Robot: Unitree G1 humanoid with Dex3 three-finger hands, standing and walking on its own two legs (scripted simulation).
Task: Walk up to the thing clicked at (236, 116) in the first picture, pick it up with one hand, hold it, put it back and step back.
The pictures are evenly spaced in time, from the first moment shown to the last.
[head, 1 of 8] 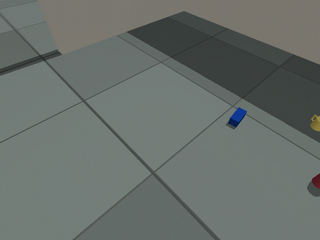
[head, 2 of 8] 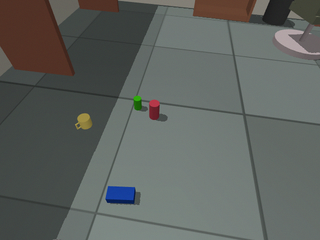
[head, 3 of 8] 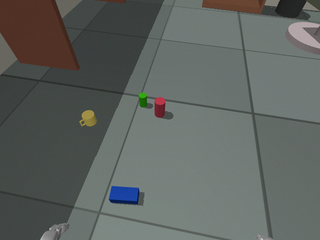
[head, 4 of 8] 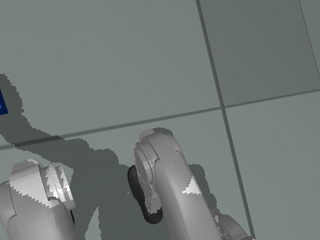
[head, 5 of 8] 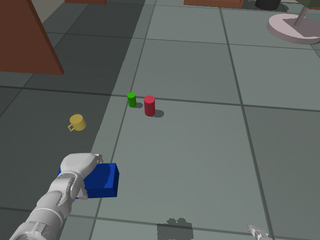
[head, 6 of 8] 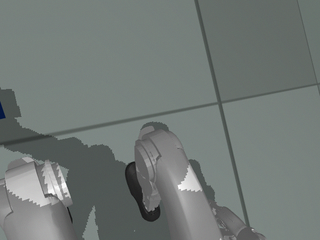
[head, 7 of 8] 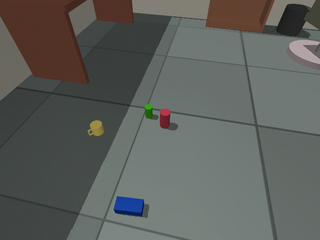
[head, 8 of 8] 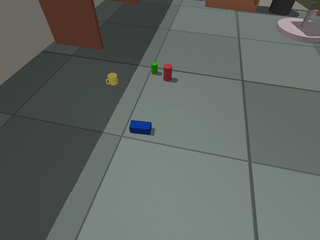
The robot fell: no
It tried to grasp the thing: yes
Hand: left
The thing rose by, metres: 0.66
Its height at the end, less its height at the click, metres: +0.00
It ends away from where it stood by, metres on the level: 0.02
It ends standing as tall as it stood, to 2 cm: yes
